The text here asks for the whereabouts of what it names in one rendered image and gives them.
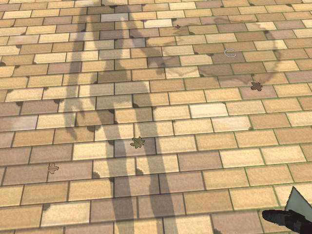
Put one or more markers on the right robot hand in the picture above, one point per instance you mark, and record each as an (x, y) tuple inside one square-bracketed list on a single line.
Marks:
[(294, 221)]

